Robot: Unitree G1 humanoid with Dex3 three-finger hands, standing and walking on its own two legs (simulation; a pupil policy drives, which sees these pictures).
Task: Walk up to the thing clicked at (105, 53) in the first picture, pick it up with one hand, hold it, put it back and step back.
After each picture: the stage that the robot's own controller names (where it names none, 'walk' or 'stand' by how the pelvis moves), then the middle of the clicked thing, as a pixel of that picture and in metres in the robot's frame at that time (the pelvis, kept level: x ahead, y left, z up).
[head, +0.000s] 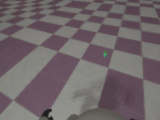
stand; (105, 53) +1.35 -0.34 -0.72
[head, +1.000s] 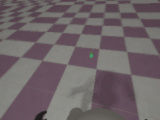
walk; (91, 54) +1.27 +0.03 -0.70
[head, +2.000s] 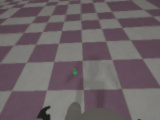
walk; (74, 71) +0.79 +0.27 -0.71
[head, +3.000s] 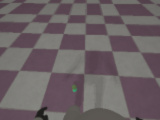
walk; (74, 88) +0.47 +0.20 -0.69
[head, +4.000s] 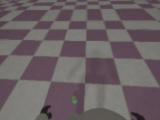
stand; (74, 99) +0.36 +0.19 -0.72
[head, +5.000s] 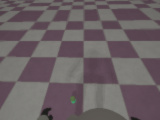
stand; (72, 99) +0.36 +0.20 -0.73
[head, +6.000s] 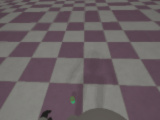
stand; (72, 99) +0.37 +0.21 -0.73
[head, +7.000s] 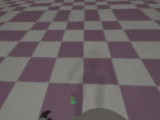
stand; (72, 100) +0.35 +0.21 -0.73
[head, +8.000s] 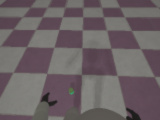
go down; (71, 91) +0.37 +0.21 -0.70
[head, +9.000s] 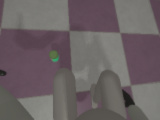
go down; (54, 56) +0.43 +0.27 -0.28
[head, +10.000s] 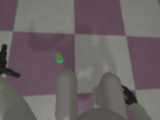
close in; (59, 58) +0.43 +0.26 -0.30
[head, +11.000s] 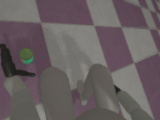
close in; (26, 56) +0.41 +0.30 -0.21
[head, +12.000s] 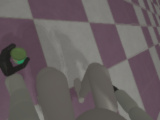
close; (19, 56) +0.40 +0.31 -0.22
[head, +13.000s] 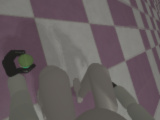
lift; (25, 61) +0.36 +0.28 -0.22
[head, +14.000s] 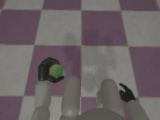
lift; (58, 72) +0.31 +0.22 -0.02
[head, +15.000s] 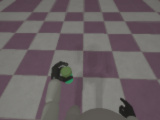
hold; (67, 75) +0.32 +0.16 +0.01
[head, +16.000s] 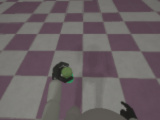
hold; (68, 75) +0.32 +0.16 +0.01
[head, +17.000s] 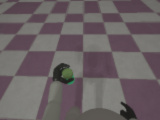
crouch; (68, 76) +0.32 +0.15 +0.00
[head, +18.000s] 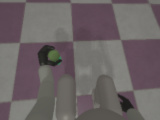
crouch; (55, 58) +0.42 +0.22 -0.09
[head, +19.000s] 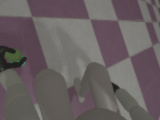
lower; (16, 58) +0.39 +0.31 -0.22
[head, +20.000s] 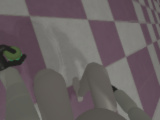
lower; (15, 56) +0.40 +0.31 -0.22
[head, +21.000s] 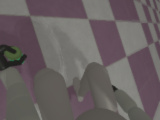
lower; (15, 56) +0.40 +0.31 -0.22
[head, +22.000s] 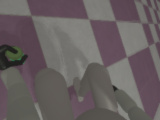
lower; (16, 56) +0.40 +0.31 -0.22
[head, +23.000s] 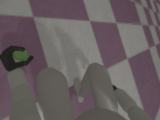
open; (21, 57) +0.39 +0.30 -0.22
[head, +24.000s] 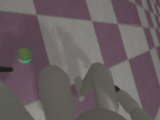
rise; (24, 56) +0.39 +0.29 -0.22
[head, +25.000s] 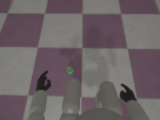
walk; (69, 69) +0.41 +0.22 -0.45
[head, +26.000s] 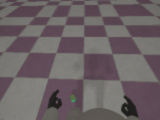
stand; (72, 98) +0.35 +0.19 -0.66
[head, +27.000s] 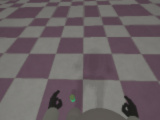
stand; (72, 98) +0.36 +0.20 -0.67
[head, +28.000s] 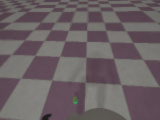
stand; (75, 100) +0.37 +0.18 -0.72
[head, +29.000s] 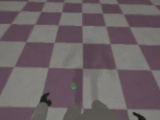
walk; (73, 85) +0.42 +0.16 -0.71
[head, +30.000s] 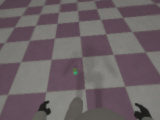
walk; (75, 71) +0.67 +0.23 -0.69
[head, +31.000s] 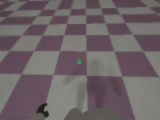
stand; (79, 60) +0.99 +0.20 -0.70
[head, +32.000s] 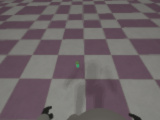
stand; (77, 64) +0.99 +0.22 -0.72
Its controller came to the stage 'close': yes
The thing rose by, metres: 0.71
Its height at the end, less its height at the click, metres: +0.00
